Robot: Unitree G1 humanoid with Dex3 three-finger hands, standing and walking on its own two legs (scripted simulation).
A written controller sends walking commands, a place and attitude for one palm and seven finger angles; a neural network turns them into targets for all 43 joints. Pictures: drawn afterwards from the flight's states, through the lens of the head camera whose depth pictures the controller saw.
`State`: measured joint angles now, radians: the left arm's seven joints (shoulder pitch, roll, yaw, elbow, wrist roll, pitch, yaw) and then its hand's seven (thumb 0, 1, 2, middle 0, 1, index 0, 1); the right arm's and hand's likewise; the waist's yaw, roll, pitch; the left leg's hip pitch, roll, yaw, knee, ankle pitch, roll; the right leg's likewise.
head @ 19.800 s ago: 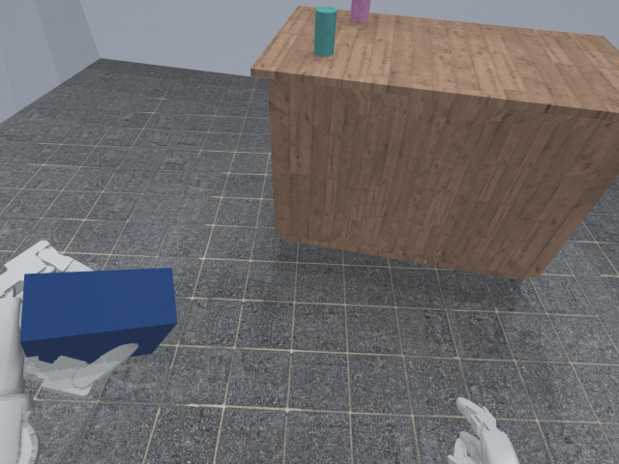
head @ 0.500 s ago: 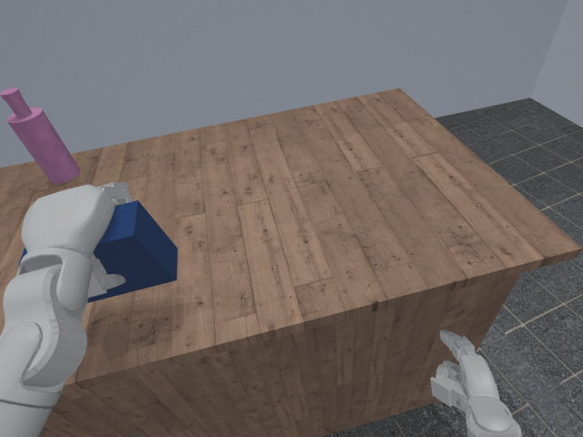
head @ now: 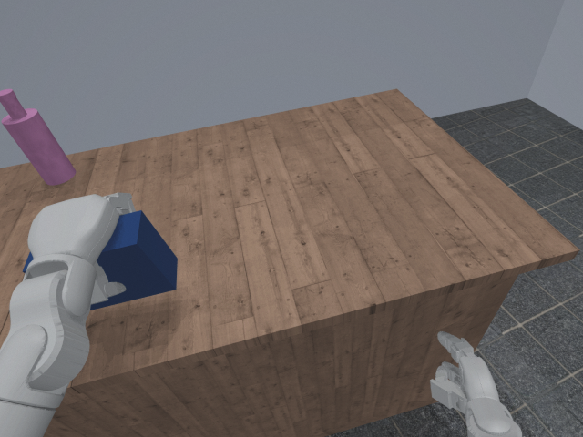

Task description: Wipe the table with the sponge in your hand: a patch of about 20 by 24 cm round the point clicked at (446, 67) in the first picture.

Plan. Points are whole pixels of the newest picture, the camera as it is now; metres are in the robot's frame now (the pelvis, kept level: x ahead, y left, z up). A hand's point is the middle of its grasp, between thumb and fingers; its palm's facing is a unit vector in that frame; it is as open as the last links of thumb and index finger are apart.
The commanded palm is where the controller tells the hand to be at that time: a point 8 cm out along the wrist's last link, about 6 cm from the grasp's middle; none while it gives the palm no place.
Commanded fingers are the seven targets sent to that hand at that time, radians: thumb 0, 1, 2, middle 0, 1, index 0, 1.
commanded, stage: move the sponge above the wiping area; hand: left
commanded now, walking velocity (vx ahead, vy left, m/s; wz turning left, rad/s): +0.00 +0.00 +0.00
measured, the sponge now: (117, 271) +0.26 +0.29 +0.12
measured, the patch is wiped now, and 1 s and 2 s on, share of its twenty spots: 0.00 0.00 0.00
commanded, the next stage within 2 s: lower the sponge onto the table in 1.36 s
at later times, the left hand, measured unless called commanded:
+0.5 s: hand (115, 251) +0.27 +0.28 +0.15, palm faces +0.09 -0.06 -0.99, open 9.4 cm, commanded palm +0.23 +0.28 +0.22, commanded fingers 0.00 0.10 1.30 -1.20 -1.60 -1.20 -1.60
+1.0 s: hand (110, 250) +0.27 +0.28 +0.16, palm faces +0.12 -0.06 -0.99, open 9.4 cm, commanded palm +0.22 +0.28 +0.23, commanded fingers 0.00 0.10 1.30 -1.20 -1.60 -1.20 -1.60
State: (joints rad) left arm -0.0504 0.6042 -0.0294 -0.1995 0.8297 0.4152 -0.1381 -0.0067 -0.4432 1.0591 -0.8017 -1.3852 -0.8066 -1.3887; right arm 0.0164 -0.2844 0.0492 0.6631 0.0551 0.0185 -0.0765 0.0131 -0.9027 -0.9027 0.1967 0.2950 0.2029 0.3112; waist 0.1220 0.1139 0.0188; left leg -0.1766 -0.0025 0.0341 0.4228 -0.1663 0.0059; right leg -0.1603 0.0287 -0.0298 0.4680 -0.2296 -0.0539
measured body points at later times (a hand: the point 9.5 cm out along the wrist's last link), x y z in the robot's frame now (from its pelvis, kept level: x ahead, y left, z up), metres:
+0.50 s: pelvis +0.00 +0.00 +0.00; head -0.01 -0.05 +0.45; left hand +0.26 +0.28 +0.20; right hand +0.25 -0.20 -0.08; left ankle +0.04 +0.12 -0.74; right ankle +0.02 -0.08 -0.74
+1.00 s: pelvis +0.00 +0.00 +0.00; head -0.02 -0.04 +0.45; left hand +0.26 +0.28 +0.21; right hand +0.25 -0.20 -0.08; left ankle +0.04 +0.12 -0.74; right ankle +0.02 -0.08 -0.74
